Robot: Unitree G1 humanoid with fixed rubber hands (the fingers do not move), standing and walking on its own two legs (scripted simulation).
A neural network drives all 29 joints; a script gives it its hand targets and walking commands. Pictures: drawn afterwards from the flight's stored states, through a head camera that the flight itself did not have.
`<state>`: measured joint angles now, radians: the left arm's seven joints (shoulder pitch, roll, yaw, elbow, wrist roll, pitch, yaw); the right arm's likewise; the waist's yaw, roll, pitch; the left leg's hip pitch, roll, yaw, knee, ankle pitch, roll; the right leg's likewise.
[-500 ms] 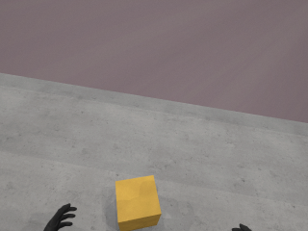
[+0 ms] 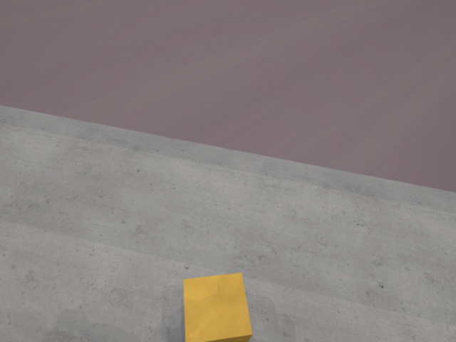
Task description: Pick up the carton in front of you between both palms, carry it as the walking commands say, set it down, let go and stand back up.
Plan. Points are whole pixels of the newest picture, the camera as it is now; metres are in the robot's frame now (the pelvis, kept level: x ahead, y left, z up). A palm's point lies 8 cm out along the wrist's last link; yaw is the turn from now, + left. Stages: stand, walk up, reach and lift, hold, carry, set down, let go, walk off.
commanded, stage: stand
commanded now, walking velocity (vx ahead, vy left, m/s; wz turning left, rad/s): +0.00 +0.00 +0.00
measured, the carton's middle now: (215, 315) +0.33 +0.02 -0.63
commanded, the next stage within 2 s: none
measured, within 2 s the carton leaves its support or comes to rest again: neither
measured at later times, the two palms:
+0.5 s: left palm out of the picture -0.06 +0.24 -0.14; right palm out of the picture -0.01 -0.24 -0.12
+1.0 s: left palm out of the picture -0.10 +0.21 -0.14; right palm out of the picture -0.06 -0.23 -0.13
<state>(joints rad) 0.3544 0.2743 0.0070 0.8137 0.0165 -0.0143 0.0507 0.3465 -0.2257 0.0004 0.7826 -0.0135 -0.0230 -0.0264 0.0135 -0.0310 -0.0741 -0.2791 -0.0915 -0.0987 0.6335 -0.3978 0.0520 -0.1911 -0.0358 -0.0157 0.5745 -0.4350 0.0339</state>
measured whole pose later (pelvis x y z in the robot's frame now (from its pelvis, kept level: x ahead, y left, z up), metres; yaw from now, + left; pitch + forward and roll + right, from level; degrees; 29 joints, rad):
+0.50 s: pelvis -0.02 +0.00 +0.01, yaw +1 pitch +0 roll -1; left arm 0.38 0.22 -0.01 1.05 0.02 0.02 0.05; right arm 0.37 -0.19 0.02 0.97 -0.01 0.00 -0.04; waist 0.01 -0.03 0.00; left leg -0.20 -0.09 -0.13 0.56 -0.34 0.05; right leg -0.10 -0.03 -0.04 0.48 -0.37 0.03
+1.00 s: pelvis -0.03 -0.01 +0.01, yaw +2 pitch -1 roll -1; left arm 0.38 0.16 -0.02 1.15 0.02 0.02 0.05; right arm 0.37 -0.14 0.04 1.09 -0.01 0.00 -0.05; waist 0.01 -0.02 0.01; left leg -0.20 -0.08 -0.14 0.52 -0.29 0.03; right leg -0.10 -0.03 -0.05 0.46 -0.34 0.02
